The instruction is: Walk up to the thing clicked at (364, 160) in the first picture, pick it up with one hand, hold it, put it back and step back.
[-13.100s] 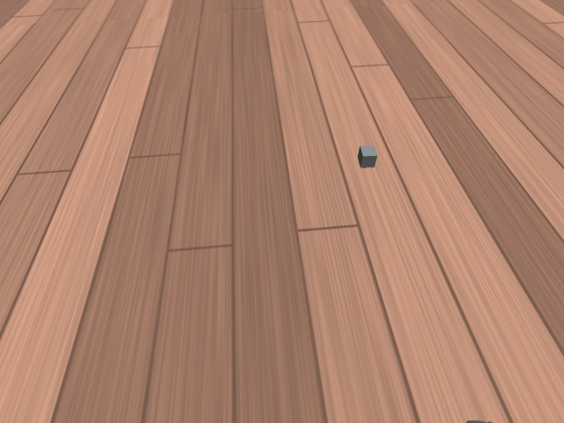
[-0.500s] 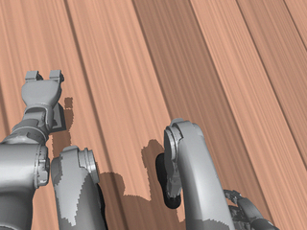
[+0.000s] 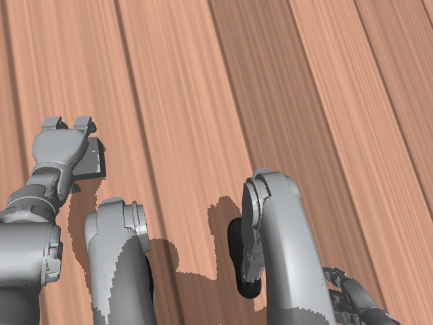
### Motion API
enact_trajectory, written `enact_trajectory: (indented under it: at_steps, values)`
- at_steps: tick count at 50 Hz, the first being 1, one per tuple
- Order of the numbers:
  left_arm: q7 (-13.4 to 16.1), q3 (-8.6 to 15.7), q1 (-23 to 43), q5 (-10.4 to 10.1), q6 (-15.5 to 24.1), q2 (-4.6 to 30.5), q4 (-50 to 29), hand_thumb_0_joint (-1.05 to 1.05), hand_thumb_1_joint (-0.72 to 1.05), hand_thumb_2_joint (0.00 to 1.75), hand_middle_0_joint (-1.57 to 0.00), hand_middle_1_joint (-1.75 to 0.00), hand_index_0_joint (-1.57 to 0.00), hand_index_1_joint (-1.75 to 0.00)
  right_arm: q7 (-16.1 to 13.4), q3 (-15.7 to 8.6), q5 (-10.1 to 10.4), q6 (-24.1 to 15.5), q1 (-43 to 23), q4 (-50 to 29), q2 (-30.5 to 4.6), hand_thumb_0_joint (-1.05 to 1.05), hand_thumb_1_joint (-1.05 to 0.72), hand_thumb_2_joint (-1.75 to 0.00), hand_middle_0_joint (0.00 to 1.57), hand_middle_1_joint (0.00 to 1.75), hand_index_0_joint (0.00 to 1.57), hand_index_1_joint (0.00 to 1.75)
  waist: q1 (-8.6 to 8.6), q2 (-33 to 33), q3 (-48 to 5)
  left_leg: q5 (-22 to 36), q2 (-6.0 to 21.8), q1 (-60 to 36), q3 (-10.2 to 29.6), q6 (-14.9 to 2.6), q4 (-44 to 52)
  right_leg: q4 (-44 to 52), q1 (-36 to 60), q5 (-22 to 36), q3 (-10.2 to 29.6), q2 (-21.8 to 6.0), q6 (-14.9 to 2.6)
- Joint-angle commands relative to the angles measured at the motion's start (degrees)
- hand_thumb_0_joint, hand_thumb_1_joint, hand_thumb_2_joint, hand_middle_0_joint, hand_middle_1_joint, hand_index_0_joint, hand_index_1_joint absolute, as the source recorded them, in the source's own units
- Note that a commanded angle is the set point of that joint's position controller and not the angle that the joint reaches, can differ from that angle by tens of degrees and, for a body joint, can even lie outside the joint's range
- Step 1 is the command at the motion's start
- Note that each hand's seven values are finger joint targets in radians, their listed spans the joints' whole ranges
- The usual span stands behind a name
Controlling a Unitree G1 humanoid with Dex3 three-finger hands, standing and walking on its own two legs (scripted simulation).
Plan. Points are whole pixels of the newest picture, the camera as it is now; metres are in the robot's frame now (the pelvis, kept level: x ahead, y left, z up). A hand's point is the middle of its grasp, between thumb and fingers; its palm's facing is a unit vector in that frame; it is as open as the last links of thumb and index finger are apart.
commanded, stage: rest palm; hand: left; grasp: from above
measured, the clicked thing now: (85, 159) +0.45 +0.22 -0.30
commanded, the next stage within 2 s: close in 1.04 s
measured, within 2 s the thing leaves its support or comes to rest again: neither
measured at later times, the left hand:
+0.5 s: hand (78, 160) +0.43 +0.23 -0.25, palm faces -0.48 -0.08 -0.87, open 13.1 cm
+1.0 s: hand (82, 161) +0.43 +0.22 -0.26, palm faces -0.46 -0.08 -0.89, open 11.4 cm
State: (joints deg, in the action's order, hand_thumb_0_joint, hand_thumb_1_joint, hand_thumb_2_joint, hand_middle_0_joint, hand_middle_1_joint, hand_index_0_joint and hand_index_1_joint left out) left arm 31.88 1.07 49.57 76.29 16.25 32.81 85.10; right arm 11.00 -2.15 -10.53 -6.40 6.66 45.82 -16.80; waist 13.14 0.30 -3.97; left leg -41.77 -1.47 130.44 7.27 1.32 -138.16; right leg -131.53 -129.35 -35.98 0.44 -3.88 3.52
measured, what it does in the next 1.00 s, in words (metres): stands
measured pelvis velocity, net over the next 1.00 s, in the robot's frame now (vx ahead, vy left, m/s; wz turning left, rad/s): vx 0.00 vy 0.01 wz -0.07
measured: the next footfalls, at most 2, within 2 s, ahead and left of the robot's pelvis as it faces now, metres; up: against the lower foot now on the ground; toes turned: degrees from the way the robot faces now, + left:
none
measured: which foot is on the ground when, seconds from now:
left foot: down 0.00-1.00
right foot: down 0.00-1.00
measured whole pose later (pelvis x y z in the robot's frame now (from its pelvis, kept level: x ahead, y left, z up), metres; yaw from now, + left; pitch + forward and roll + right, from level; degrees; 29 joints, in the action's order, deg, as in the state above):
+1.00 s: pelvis +0.00 +0.01 -0.03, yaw -4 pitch +30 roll -11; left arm 42.1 7.5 55.1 78.3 12.2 40.4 102.0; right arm 20.4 3.4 -16.8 -14.1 5.7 47.4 -19.2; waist 19.5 2.0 2.5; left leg -43.0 -1.6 133.7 11.2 1.1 -146.5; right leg -136.3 -130.9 -35.3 -2.0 -2.1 4.9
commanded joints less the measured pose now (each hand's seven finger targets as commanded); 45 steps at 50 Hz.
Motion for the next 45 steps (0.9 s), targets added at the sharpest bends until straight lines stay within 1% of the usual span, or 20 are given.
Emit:
enact_trajectory:
  at_steps: [1,3,6,8,13,14,17,21,22,23,24,27,28,30,32,33,35,39,40,45]
  values:
    - [6.28,1.97,19.2,2.18,-2.17,8.55,-2.03,0.0,-0.41,0.88,-0.16,-0.87,-0.17,-0.87,1.02,-4.01,-0.99,-0.72,10.73,0.03,-13.37,0.0,-0.9,-0.9,0.2,0.3,0.2,0.3,4.24,-15.84,-34.72,10.55,-0.83,-29.97,-6.26,-2.1,16.09,9.26,13.74,9.22,-9.61,2.47,-4.16]
    - [7.19,1.67,23.04,2.58,-3.32,8.55,1.88,0.0,-0.41,0.88,-0.15,-0.89,-0.17,-0.88,1.7,-2.86,-1.75,-1.28,10.73,0.55,-13.5,0.0,-0.9,-0.9,0.2,0.3,0.2,0.3,5.95,-15.47,-31.49,8.51,-1.31,-25.9,-6.73,-2.73,15.32,10.05,13.5,8.03,-9.47,2.61,-4.17]
    - [8.59,4.51,22.16,2.51,-4.9,12.05,3.17,0.0,-0.4,0.88,-0.16,-0.87,-0.17,-0.86,2.62,-2.42,-2.71,-2.07,11.24,0.89,-14.47,0.0,-0.9,-0.9,0.2,0.3,0.2,0.3,4.76,-16.88,-33.1,8.92,-1.28,-27.68,-6.49,-2.43,15.39,9.23,13.81,7.86,-9.65,2.26,-3.94]
    - [8.29,3.59,21.8,2.01,-5.81,9.82,5.88,0.0,-0.39,0.87,-0.15,-0.89,-0.17,-0.87,3.7,-1.94,-3.39,-2.68,10.88,0.15,-14.59,0.0,-0.9,-0.9,0.2,0.3,0.2,0.3,6.19,-17.02,-32.95,9.98,-1.34,-27.43,-6.53,-2.54,14.09,8.61,14.97,9.4,-9.99,2.41,-3.56]
    - [7.55,7.86,19.02,0.73,-5.96,15.53,4.34,0.0,-0.37,0.87,-0.17,-0.93,-0.19,-0.9,5.12,-2.05,-3.48,-3.0,12.2,0.72,-15.71,0.0,-0.9,-0.9,0.2,0.3,0.2,0.3,4.47,-17.89,-35.49,12.71,-1.46,-26.34,-6.74,-2.64,12.16,7.09,17.9,12.1,-10.04,2.64,-3.61]
    - [7.2,8.05,19.3,0.55,-5.91,15.77,5.17,0.0,-0.37,0.88,-0.17,-0.94,-0.2,-0.92,5.47,-1.59,-3.61,-2.99,12.73,0.57,-15.41,0.0,-0.91,-0.9,0.2,0.3,0.2,0.3,5.42,-16.59,-34.62,12.66,-1.46,-25.27,-6.78,-2.77,11.17,6.65,18.38,12.41,-10.04,2.76,-3.67]
    - [5.78,6.74,19.84,-0.71,-4.75,13.41,4.87,0.0,-0.36,0.86,-0.16,-0.95,-0.2,-0.92,6.17,-0.97,-3.56,-3.31,13.22,0.59,-15.17,0.0,-0.91,-0.9,0.2,0.3,0.2,0.3,6.46,-15.65,-33.46,12.16,-1.38,-23.96,-6.56,-2.98,10.02,6.51,18.28,12.35,-10.16,2.92,-3.53]
    - [5.73,7.91,18.2,-1.13,-2.39,15.88,2.73,0.0,-0.31,0.83,-0.19,-0.94,-0.23,-0.9,6.21,-1.05,-3.4,-3.43,14.51,1.37,-15.96,0.0,-0.91,-0.9,0.2,0.3,0.2,0.3,5.56,-15.37,-33.99,9.58,-1.3,-22.1,-5.97,-3.0,10.36,6.8,19.18,9.89,-10.4,3.2,-3.74]
    - [5.56,5.91,18.32,-1.39,-1.71,13.2,1.75,0.0,-0.32,0.84,-0.2,-0.92,-0.23,-0.89,6.18,-1.34,-3.27,-3.53,13.97,0.7,-15.96,0.0,-0.9,-0.9,0.2,0.3,0.2,0.3,5.66,-15.18,-34.06,9.7,-1.34,-22.65,-5.69,-2.91,10.61,6.75,18.3,9.78,-10.62,3.17,-3.69]
    - [5.76,7.01,17.0,-1.18,-1.22,15.4,1.89,0.0,-0.29,0.82,-0.2,-0.94,-0.25,-0.9,6.09,-1.43,-3.26,-3.47,14.01,1.27,-16.25,0.0,-0.91,-0.9,0.2,0.3,0.2,0.3,5.14,-16.09,-34.37,9.06,-1.24,-22.79,-5.57,-2.93,10.87,6.83,18.74,9.09,-10.68,3.43,-3.83]
    - [5.82,5.41,17.42,-1.23,-0.73,13.11,1.06,0.0,-0.29,0.83,-0.21,-0.92,-0.25,-0.88,6.09,-1.4,-3.22,-3.61,14.08,0.66,-16.14,0.0,-0.9,-0.9,0.2,0.3,0.2,0.3,5.54,-16.01,-34.31,9.6,-1.26,-23.35,-5.45,-2.77,10.87,6.75,17.99,9.45,-10.73,3.28,-3.69]
    - [7.19,6.78,18.86,0.39,0.42,16.35,0.37,0.0,-0.21,0.85,-0.27,-0.92,-0.3,-0.88,6.25,-1.12,-3.4,-3.84,14.84,1.53,-16.5,0.0,-0.9,-0.9,0.2,0.3,0.2,0.3,5.77,-16.76,-34.2,11.28,-1.0,-23.41,-5.09,-2.7,9.7,5.63,17.79,11.03,-10.73,3.53,-3.87]
    - [7.89,6.77,17.37,0.67,0.4,15.41,1.51,0.0,-0.19,0.85,-0.28,-0.92,-0.32,-0.88,6.44,-1.09,-3.71,-3.87,14.39,1.39,-16.1,0.0,-0.9,-0.9,0.2,0.3,0.2,0.3,5.65,-17.12,-33.76,11.31,-0.93,-23.74,-5.23,-2.6,9.9,5.68,18.06,10.85,-10.8,3.58,-3.86]
    - [9.04,5.99,21.17,2.07,0.43,16.17,3.46,0.0,-0.16,0.85,-0.31,-0.89,-0.34,-0.86,6.76,-0.23,-4.42,-4.31,14.41,2.21,-16.48,0.0,-0.9,-0.9,0.2,0.3,0.2,0.3,7.63,-15.88,-31.51,10.75,-0.69,-23.11,-5.02,-2.69,8.84,5.77,16.67,10.39,-11.06,3.74,-3.66]
    - [10.16,6.52,21.6,2.37,0.38,17.33,5.14,0.0,-0.12,0.78,-0.31,-0.88,-0.36,-0.83,6.87,0.18,-4.66,-4.79,13.61,2.27,-16.96,0.0,-0.9,-0.9,0.2,0.3,0.2,0.3,7.6,-16.68,-30.51,10.5,-0.81,-22.71,-5.06,-2.74,8.72,5.62,16.86,10.24,-11.33,4.03,-3.82]
    - [10.86,5.4,18.8,2.93,-0.19,15.4,8.37,0.0,-0.12,0.76,-0.32,-0.86,-0.37,-0.81,7.0,0.12,-4.76,-4.83,13.5,2.82,-16.86,0.0,-0.9,-0.9,0.2,0.3,0.2,0.3,6.9,-16.29,-29.54,9.41,-0.93,-22.7,-5.03,-2.59,9.72,6.23,16.33,8.84,-11.69,4.18,-3.81]
    - [11.87,4.76,19.82,3.48,-1.07,15.61,9.3,0.0,-0.12,0.7,-0.31,-0.82,-0.37,-0.77,7.47,0.46,-5.47,-5.66,12.74,2.39,-17.33,0.0,-0.9,-0.9,0.2,0.3,0.2,0.3,7.95,-16.69,-28.3,8.53,-0.9,-22.95,-5.28,-2.58,9.65,6.57,16.14,7.79,-11.91,4.18,-3.53]
    - [13.17,5.38,21.36,3.08,-2.67,16.41,9.85,0.0,-0.12,0.68,-0.32,-0.8,-0.38,-0.74,8.45,0.68,-6.0,-6.94,12.52,2.22,-18.26,0.0,-0.9,-0.9,0.2,0.3,0.2,0.3,8.43,-17.37,-28.77,9.87,-0.61,-24.08,-4.52,-2.27,9.6,6.16,16.11,9.5,-12.39,4.1,-3.47]
    - [13.4,5.93,20.62,3.03,-3.09,17.8,9.41,0.0,-0.09,0.69,-0.33,-0.82,-0.39,-0.76,8.51,0.4,-5.81,-7.18,10.86,1.77,-18.53,0.0,-0.9,-0.9,0.2,0.3,0.2,0.3,7.4,-17.77,-28.88,9.26,-0.55,-23.37,-4.52,-2.35,9.51,6.23,16.63,9.07,-12.17,4.56,-3.88]
    - [12.99,6.78,21.06,1.98,-4.44,18.11,11.45,0.0,-0.07,0.69,-0.36,-0.82,-0.42,-0.77,9.22,0.93,-5.89,-7.76,10.25,2.1,-18.51,0.0,-0.9,-0.9,0.2,0.3,0.2,0.3,8.24,-16.77,-27.64,9.18,-0.57,-20.63,-4.68,-2.63,8.06,6.23,17.51,9.65,-11.84,4.36,-3.66]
